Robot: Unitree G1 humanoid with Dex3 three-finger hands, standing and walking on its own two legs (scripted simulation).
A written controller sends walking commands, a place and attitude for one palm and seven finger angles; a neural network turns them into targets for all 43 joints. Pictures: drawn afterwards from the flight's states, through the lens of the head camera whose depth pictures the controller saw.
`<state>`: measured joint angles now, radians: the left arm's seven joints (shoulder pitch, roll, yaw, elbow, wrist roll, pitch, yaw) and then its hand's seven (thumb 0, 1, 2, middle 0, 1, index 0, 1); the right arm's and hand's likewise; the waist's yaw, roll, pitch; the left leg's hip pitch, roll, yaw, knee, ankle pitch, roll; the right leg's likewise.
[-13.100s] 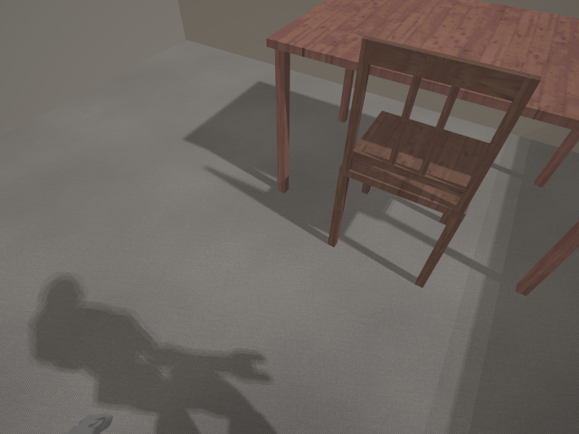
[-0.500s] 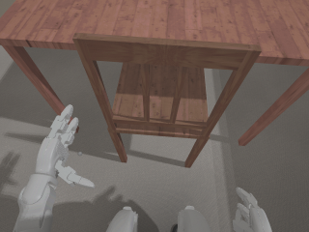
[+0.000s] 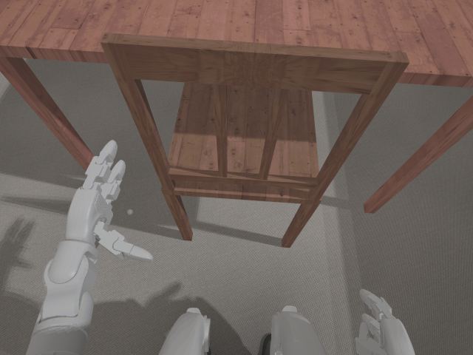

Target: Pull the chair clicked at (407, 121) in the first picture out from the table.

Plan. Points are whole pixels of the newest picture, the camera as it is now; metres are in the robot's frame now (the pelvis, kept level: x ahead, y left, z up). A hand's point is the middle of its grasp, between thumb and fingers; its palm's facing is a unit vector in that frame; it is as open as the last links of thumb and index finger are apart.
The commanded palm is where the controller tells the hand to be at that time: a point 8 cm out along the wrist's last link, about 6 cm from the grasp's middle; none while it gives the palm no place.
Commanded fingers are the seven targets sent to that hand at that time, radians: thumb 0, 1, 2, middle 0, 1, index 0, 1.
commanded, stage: aim the fingers beside a spindle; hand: left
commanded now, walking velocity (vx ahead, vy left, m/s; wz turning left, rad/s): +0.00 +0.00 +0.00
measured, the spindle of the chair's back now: (221, 137) +0.50 +0.05 +0.00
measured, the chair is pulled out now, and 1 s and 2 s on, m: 0.00 0.00 0.00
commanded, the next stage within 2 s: push the fingers through the gap in 0.88 s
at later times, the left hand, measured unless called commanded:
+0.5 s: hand (136, 200) +0.36 +0.18 +0.01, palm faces -0.05 -1.00 -0.04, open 16.9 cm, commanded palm +0.34 +0.23 +0.01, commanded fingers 0.00 -0.50 0.30 -0.06 -0.08 -0.06 -0.08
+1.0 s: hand (135, 203) +0.36 +0.19 +0.00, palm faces -0.05 -1.00 -0.04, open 16.9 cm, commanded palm +0.35 +0.24 +0.01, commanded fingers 0.00 -0.50 0.30 -0.06 -0.08 -0.06 -0.08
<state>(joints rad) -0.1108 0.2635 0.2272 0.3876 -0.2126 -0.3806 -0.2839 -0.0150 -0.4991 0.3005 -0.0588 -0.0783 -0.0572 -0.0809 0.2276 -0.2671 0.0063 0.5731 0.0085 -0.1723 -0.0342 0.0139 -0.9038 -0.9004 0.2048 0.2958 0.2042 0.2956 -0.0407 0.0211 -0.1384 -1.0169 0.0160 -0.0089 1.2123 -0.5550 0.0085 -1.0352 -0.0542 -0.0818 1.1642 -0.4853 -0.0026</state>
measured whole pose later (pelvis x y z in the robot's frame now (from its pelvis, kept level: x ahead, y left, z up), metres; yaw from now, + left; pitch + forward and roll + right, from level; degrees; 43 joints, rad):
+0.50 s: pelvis +0.00 +0.01 -0.01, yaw -1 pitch +23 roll -2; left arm -0.24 0.27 0.25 0.51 -0.19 -0.40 -0.25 -0.02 -0.50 0.30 -0.06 -0.08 -0.06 -0.08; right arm 0.24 -0.26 0.01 0.58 0.00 -0.12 -0.02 0.01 -0.90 -0.90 0.20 0.30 0.20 0.30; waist -0.06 0.02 -0.14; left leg -1.09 0.02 0.00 1.26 -0.57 0.02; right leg -1.11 -0.05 -0.07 1.20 -0.48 0.01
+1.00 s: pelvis +0.00 +0.01 -0.01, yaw -1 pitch +23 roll -2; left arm -0.23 0.27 0.23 0.51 -0.18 -0.41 -0.25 -0.01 -0.50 0.30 -0.06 -0.08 -0.06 -0.08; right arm 0.21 -0.26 0.01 0.57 0.00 -0.11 -0.02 0.01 -0.90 -0.90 0.20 0.30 0.20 0.30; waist -0.05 0.02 -0.15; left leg -1.09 0.02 0.00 1.27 -0.57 0.02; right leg -1.10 -0.05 -0.07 1.20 -0.49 0.01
